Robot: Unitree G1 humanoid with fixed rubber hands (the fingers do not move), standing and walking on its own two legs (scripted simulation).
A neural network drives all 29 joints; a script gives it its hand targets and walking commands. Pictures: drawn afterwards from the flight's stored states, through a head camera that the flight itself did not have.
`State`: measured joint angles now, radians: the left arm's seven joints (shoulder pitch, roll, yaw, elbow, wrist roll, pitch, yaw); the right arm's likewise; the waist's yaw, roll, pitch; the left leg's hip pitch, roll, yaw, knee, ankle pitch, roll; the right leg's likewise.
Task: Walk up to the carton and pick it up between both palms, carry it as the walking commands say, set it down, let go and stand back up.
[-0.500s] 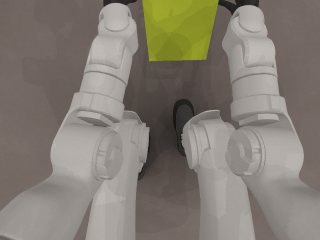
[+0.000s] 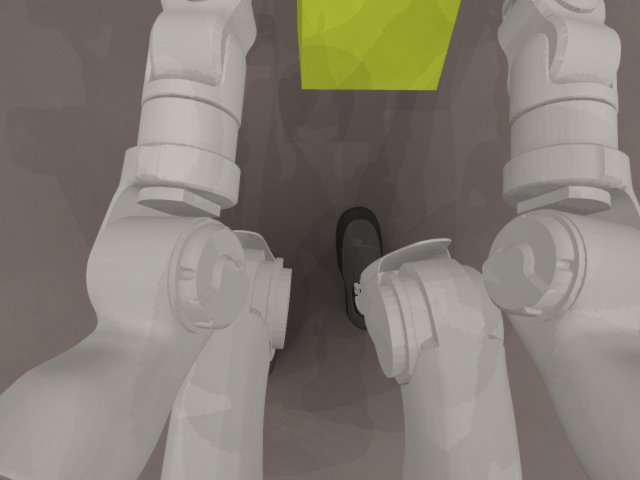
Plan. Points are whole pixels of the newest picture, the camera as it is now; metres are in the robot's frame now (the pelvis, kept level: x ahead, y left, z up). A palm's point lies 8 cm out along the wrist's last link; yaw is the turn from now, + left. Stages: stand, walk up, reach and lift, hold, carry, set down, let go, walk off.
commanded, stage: set down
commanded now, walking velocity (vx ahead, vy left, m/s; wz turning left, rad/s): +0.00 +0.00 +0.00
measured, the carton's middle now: out of the picture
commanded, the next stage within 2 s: none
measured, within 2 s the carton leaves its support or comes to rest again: rests again in 1.96 s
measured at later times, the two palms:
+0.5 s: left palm out of the picture +0.58 +0.10 -0.16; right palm out of the picture +0.58 -0.16 -0.16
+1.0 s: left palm out of the picture +0.58 +0.10 -0.17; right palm out of the picture +0.59 -0.16 -0.16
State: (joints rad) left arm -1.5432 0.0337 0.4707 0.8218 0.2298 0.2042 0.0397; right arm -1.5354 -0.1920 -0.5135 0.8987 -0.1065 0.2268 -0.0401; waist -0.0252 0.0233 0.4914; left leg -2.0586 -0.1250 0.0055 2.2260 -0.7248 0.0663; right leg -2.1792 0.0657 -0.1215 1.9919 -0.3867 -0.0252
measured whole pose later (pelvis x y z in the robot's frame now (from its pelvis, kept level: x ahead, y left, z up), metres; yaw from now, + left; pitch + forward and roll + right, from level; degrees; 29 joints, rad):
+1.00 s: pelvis +0.02 +0.01 +0.01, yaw -1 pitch +36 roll -7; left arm -1.54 0.03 0.45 0.82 0.28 0.16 -0.01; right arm -1.52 -0.19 -0.61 0.90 -0.13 0.14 0.05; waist -0.02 0.02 0.47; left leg -2.06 -0.13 0.01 2.23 -0.78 0.09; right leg -2.19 0.07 -0.12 2.00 -0.45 -0.01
